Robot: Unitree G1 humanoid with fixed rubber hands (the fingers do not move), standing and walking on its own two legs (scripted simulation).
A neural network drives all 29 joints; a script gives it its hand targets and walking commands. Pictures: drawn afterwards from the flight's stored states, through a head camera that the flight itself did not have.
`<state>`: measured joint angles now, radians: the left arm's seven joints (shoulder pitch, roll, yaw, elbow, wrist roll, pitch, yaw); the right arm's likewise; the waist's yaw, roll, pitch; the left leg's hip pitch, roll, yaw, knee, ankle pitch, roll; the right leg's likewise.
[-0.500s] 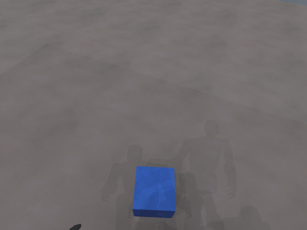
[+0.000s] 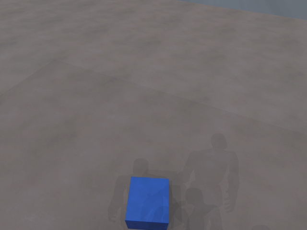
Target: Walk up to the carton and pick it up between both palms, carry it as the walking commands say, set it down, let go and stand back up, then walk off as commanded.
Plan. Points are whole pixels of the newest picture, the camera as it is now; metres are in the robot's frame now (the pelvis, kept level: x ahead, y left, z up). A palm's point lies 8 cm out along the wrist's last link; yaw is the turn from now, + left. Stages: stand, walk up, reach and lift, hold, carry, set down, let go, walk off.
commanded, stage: walk up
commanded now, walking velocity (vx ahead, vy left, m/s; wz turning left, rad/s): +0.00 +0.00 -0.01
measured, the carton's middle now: (148, 203) +0.40 +0.05 -0.68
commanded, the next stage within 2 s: stand in 0.90 s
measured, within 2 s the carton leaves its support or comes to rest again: neither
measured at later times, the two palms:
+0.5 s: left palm out of the picture +0.02 +0.26 -0.15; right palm out of the picture +0.00 -0.18 -0.14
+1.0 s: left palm out of the picture +0.01 +0.26 -0.15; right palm out of the picture +0.00 -0.16 -0.14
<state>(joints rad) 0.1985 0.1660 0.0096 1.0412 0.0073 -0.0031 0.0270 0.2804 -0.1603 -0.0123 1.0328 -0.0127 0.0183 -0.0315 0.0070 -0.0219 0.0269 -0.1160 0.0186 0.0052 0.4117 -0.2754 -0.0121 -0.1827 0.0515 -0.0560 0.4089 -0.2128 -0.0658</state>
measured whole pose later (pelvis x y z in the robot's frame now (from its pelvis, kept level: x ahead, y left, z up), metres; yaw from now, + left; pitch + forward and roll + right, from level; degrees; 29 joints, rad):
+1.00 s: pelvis +0.02 +0.05 +0.00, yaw +1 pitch -1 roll -1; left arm 0.26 0.14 0.02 1.15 0.00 0.00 0.05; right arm 0.32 -0.13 0.00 1.14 -0.01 -0.03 -0.05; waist 0.00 -0.01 0.04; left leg -0.07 -0.05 0.01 0.37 -0.29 0.06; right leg -0.14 -0.01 -0.04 0.39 -0.23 0.01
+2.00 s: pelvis -0.10 +0.03 -0.08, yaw +2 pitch +13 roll -1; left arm -0.34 0.20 0.09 0.54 -0.01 0.45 -0.01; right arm -0.27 -0.17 -0.13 0.50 0.04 0.44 -0.01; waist -0.02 0.00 0.13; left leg -0.90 -0.04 -0.01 1.08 -0.41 0.03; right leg -0.93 0.01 -0.01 1.02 -0.32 0.00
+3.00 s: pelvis -0.09 +0.03 -0.15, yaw +2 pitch +47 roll -1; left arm -1.05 0.28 0.29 0.92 0.02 0.10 -0.04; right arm -0.94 -0.19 -0.35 0.80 -0.01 0.10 -0.03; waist -0.02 0.00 -0.08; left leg -1.64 -0.04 0.01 1.22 -0.39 0.04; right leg -1.67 0.00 0.00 1.16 -0.29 0.01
